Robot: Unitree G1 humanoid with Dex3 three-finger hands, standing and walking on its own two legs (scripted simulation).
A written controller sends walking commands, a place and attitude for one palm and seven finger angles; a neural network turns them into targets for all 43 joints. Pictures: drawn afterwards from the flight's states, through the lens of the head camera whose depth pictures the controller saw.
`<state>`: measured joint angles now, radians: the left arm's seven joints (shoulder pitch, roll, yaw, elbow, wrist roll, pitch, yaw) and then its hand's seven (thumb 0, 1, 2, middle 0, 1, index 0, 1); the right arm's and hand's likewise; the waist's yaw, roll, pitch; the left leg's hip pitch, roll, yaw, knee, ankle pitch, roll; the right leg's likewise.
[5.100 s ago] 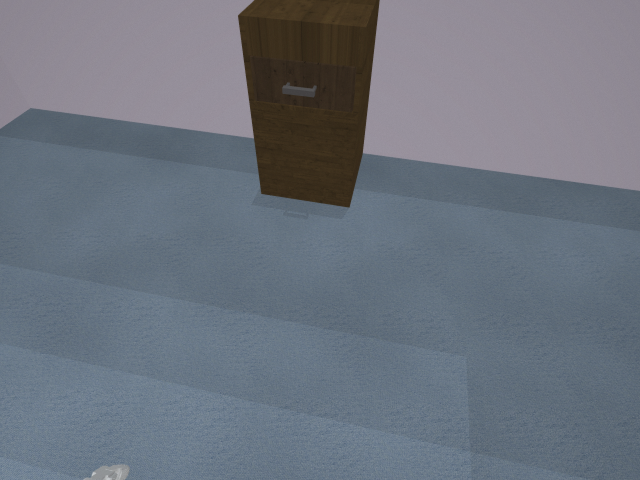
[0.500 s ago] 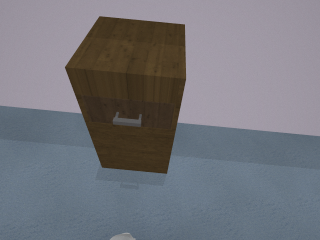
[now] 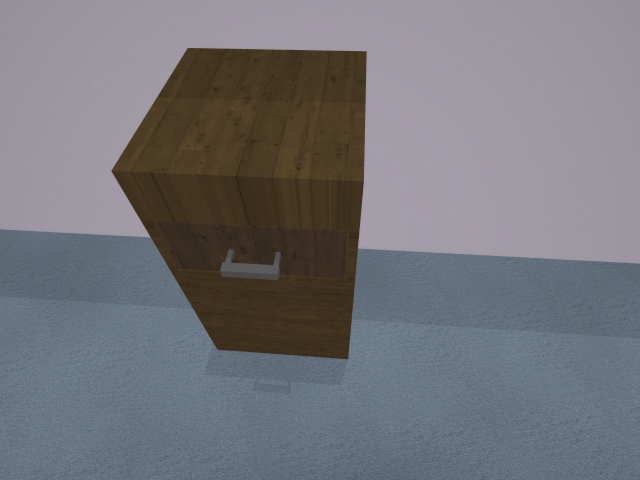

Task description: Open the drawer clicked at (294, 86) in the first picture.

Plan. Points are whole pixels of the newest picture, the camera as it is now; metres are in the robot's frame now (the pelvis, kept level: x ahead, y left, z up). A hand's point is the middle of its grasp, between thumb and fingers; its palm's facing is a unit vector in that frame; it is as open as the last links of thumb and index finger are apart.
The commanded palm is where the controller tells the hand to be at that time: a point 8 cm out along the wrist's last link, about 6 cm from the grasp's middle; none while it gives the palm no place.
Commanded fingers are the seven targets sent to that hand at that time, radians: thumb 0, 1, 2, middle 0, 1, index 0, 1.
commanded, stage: come to a stop and stand still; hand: left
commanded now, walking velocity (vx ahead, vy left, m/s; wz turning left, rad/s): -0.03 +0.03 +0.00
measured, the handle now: (252, 263) +0.54 +0.18 -0.20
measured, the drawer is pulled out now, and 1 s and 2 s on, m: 0.00 0.00 0.00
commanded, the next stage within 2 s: look again from close up in 0.52 s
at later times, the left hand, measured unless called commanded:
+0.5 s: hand out of the picture +0.00 +0.20 -0.17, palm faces +0.00 -0.98 -0.22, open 7.4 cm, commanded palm none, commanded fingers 0.00 0.90 0.90 -0.20 -0.30 -0.20 -0.30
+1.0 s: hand out of the picture -0.01 +0.20 -0.17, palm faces -0.01 -0.98 -0.20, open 7.4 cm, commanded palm none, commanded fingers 0.00 0.90 0.90 -0.20 -0.30 -0.20 -0.30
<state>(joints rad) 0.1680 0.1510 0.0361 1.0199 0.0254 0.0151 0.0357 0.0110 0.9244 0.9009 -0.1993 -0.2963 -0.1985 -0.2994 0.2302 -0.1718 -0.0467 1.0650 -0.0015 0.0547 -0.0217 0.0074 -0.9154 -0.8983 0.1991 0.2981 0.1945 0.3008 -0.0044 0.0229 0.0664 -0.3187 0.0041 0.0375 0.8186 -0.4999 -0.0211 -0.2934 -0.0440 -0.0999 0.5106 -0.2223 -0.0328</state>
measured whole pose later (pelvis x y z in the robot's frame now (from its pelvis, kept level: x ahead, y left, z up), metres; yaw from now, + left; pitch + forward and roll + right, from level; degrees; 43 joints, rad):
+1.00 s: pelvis -0.03 +0.03 +0.00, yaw -1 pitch +0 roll +0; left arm 0.29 0.16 -0.02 1.07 0.01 -0.01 0.03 0.01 0.92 0.90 -0.20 -0.30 -0.20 -0.30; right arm 0.31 -0.14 0.03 1.08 -0.02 -0.01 -0.01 0.01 -0.91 -0.90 0.20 0.30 0.20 0.30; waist -0.01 0.01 0.02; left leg -0.21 0.02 0.08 0.51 -0.29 0.01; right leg -0.21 -0.01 -0.05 0.52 -0.31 -0.01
